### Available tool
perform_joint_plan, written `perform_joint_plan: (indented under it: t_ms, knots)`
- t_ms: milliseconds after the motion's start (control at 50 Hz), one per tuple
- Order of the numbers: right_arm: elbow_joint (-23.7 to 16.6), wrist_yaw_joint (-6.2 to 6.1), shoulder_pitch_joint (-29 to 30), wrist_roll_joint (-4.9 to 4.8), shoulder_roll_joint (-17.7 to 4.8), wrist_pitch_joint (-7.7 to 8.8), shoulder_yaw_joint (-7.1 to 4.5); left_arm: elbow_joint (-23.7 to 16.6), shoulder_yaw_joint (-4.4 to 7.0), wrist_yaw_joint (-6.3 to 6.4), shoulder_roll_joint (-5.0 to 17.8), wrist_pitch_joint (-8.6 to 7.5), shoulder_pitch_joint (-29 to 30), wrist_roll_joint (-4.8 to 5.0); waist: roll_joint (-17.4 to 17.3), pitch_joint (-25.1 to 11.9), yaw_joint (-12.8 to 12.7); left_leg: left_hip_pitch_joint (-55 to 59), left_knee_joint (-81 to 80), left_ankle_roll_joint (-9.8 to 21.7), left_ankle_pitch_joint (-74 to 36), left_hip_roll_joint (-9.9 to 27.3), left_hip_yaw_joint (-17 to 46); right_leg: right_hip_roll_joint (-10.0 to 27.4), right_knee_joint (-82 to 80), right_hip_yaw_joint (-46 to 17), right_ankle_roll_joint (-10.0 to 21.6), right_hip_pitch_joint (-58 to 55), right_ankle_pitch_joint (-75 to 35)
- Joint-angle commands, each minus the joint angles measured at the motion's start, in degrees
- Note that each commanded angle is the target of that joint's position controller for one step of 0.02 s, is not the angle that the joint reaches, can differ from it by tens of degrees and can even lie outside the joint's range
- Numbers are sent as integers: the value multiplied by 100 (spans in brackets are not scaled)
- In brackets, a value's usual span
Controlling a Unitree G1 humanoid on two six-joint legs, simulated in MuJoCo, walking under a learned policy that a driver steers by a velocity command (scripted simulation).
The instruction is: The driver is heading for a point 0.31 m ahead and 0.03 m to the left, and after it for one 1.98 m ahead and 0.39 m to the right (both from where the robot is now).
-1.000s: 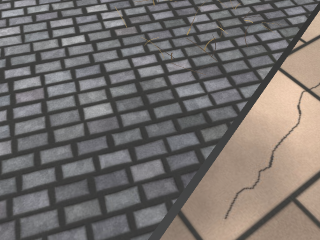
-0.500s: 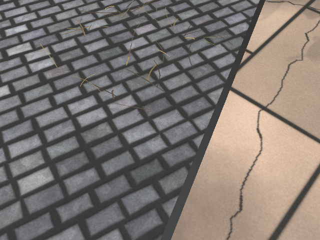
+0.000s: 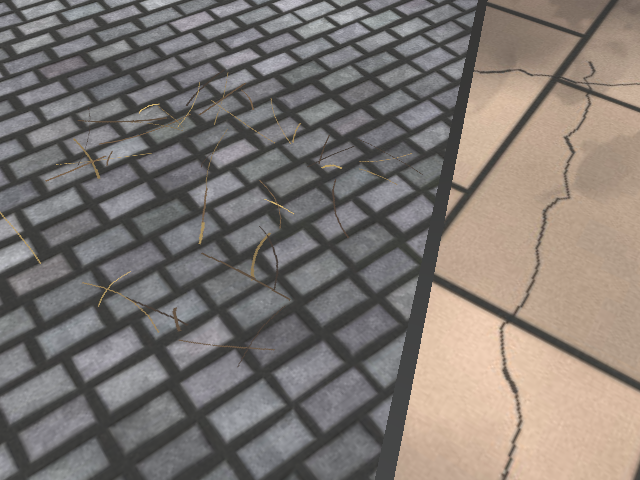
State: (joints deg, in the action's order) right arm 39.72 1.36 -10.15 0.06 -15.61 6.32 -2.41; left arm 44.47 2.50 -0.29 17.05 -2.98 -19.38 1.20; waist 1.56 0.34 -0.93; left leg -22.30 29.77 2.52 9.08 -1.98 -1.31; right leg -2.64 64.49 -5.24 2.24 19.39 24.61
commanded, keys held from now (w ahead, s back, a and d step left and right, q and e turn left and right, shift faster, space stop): w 0.14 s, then w+e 0.56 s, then w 0.30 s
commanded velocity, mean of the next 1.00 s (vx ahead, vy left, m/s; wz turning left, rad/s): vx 0.50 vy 0.00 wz -0.32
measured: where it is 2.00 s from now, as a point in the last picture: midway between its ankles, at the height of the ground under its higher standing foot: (430, 272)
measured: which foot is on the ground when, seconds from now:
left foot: down 0.00-0.44, up 0.46-0.90, down 0.92-1.00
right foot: up 0.00-0.42, down 0.44-0.94, up 0.96-1.00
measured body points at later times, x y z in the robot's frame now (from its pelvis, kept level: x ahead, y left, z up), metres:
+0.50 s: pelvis +0.27 -0.05 -0.01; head +0.31 -0.07 +0.44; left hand +0.51 +0.17 -0.09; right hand +0.28 -0.34 -0.14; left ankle +0.10 +0.10 -0.66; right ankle +0.35 -0.15 -0.73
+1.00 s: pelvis +0.56 -0.07 +0.00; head +0.59 -0.07 +0.45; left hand +0.70 +0.18 -0.13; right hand +0.66 -0.37 -0.08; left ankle +0.67 +0.00 -0.73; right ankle +0.39 -0.15 -0.66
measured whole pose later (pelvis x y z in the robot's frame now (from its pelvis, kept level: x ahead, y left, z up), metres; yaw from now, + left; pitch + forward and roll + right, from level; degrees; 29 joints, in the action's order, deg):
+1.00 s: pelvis +0.56 -0.07 +0.00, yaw -20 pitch +2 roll +0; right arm 39.7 1.5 -7.3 0.0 -15.7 6.5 -2.3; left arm 43.9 2.9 0.3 16.7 -2.4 -21.3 1.4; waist 1.3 0.1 -2.0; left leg -23.6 30.7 2.0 9.0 -2.1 -0.5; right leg -4.3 59.2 -7.9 2.0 15.8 26.7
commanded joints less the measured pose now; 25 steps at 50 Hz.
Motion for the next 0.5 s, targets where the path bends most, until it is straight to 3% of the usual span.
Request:
perform_joint_plan:
  t_ms: [20, 60, 100, 140, 200, 260, 320, 360, 380, 400, 420, 440, 460, 480, 500]
  knots:
    - [-111, -16, -576, 59, -641, -18, -160, -664, 169, -7, 607, -155, 495, -70, -571, -84, 252, 1764, -1695, 1057, 400, 1650, 2361, 771, 209, -55, -38, 2121, -637]
    - [-63, 1, -515, 20, -607, 13, -150, -579, 142, -14, 426, -98, 274, -59, -733, -126, 106, 1443, -1889, 1081, -230, 1446, 1869, 840, -145, 66, -126, 1793, -787]
    - [24, -16, -566, -17, -754, 32, -190, -634, 109, 3, 318, -69, 453, -96, -660, -51, 95, 1340, -2041, 1146, -775, 1430, 1521, 889, -626, 162, -232, 1902, -1078]
    - [120, -50, -662, -32, -856, 2, -221, -719, 70, 3, 231, -88, 806, -122, -530, 2, 189, 1392, -2128, 1117, -1099, 1375, 1217, 921, -1333, 210, -308, 1961, -1665]
    - [252, -85, -780, -34, -941, -38, -235, -765, 29, -62, 132, -121, 1238, -68, -540, 63, 381, 1524, -2187, 919, -1186, 1261, 640, 839, -2307, 338, -288, 1783, -2619]
    - [462, -96, -1065, -52, -997, -70, -248, -925, 19, -139, 116, -140, 1708, -10, -515, 187, 586, 1822, -2175, 835, -1104, 1380, 387, 721, -2833, 414, -193, 1708, -2988]
    - [623, -109, -1178, -66, -1025, -149, -274, -1123, 37, -229, 159, -132, 2036, 24, -488, 345, 628, 2411, -1999, 740, -1313, 1627, 248, 628, -3097, 382, -7, 1956, -2594]
    - [658, -145, -1105, -87, -1090, -220, -306, -1213, 65, -291, 214, -132, 2042, -1, -535, 313, 526, 2744, -1654, 619, -2155, 1723, 101, 514, -3207, 514, 158, 1872, -2106]
    - [635, -176, -1017, -94, -1162, -254, -329, -1215, 109, -306, 297, -128, 1880, -28, -606, 157, 393, 2822, -1297, 540, -3149, 1700, -25, 356, -3229, 688, 259, 1530, -1835]
    - [603, -217, -935, -100, -1238, -299, -351, -1149, 196, -302, 442, -115, 1480, -51, -672, -149, 145, 2821, -681, 442, -4211, 1624, -188, 139, -3272, 890, 373, 902, -1685]
    - [555, -266, -870, -89, -1210, -353, -333, -932, 349, -273, 681, -102, 652, -43, -557, -629, -285, 2517, 393, 272, -4712, 1407, -457, -90, -3527, 1004, 548, -263, -1932]
    - [405, -322, -906, 15, -1067, -328, -252, -752, 514, -190, 1106, -60, -329, -39, -120, -1264, -668, 1204, 2035, 43, -3397, 1208, -576, 589, -3454, -96, 902, -2068, -2154]
    - [148, -214, -1507, 163, -302, -167, 21, -731, 611, -167, 1688, -72, -483, 11, 1381, -1879, -192, -1422, 4139, -338, 1502, 0, -314, 2011, -3886, -3211, 2014, -4145, -1288]
    - [217, -118, -1115, 18, -756, 36, -57, -752, 474, -151, 1128, -71, -701, 46, 906, -2262, -551, -2180, 4816, -289, 2288, 36, 706, 2145, -4521, -4065, 2057, -4450, -538]
    - [6, -57, -558, -184, -991, 158, -121, -758, 404, -128, 941, -82, -434, -13, 673, -1385, -592, -2604, 4816, -199, 1812, 312, 727, 1953, -4632, -3214, 1775, -3840, -846]
Velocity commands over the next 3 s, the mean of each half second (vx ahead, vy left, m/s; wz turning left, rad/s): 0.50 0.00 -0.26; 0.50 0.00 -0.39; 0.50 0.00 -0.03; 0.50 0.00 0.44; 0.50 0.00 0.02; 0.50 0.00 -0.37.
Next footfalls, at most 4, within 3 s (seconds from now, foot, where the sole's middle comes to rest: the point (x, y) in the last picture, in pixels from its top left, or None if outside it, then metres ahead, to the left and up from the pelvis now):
0.44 right None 0.39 -0.15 -0.77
0.92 left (337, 381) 0.70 -0.01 -0.77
1.42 right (473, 318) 0.88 -0.34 -0.77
1.96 left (393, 214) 1.22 -0.17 -0.77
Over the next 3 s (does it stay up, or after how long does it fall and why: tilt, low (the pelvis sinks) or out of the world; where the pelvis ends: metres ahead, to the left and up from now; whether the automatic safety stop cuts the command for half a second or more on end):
stays up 1.65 -0.32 0.00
